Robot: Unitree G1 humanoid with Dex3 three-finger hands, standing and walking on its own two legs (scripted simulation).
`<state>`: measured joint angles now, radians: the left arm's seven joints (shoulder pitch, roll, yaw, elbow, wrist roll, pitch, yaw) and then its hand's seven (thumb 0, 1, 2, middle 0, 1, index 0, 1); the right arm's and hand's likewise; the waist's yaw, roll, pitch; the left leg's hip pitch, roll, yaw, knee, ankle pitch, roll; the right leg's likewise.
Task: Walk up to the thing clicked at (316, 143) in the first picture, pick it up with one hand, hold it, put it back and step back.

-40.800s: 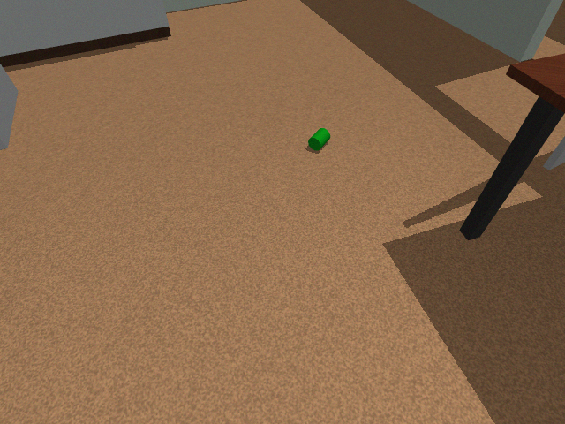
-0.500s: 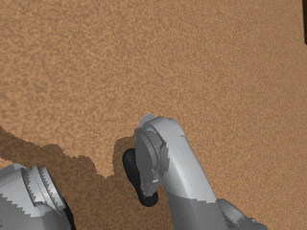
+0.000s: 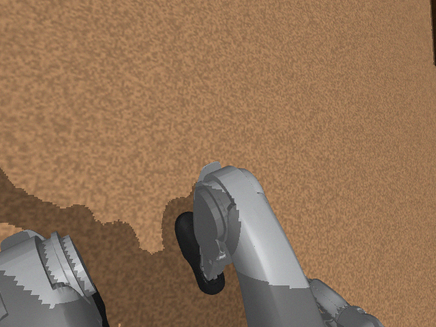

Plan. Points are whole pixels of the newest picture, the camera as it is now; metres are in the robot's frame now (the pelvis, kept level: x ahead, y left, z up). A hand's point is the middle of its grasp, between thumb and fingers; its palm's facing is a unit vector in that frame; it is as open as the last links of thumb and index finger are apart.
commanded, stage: close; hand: left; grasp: from above
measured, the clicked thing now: out of the picture +0.47 +0.33 -0.26
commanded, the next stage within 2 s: settle in 0.76 s
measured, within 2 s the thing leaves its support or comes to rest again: leaves its support in 1.24 s
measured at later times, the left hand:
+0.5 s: hand out of the picture +0.46 +0.32 -0.24, palm faces -0.44 -0.14 -0.88, open 10.9 cm
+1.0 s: hand out of the picture +0.46 +0.33 -0.24, palm faces -0.44 -0.14 -0.89, open 10.7 cm
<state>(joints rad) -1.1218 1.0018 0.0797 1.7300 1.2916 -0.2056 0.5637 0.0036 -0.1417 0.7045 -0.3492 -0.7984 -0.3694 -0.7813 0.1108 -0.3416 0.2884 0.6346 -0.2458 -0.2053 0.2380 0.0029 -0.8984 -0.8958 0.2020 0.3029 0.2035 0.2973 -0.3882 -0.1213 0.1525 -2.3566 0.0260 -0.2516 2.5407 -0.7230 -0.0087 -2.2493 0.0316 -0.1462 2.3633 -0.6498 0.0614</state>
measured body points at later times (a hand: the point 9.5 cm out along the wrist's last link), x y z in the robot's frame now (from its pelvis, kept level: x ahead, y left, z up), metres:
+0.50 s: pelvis +0.00 +0.00 +0.00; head +0.28 +0.12 +0.33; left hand +0.48 +0.33 -0.19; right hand +0.05 -0.25 -0.06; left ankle +0.06 +0.13 -0.27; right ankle +0.12 -0.12 -0.27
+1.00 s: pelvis +0.00 +0.00 +0.00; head +0.28 +0.12 +0.33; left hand +0.48 +0.33 -0.19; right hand +0.06 -0.25 -0.06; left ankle +0.06 +0.13 -0.27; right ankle +0.12 -0.12 -0.27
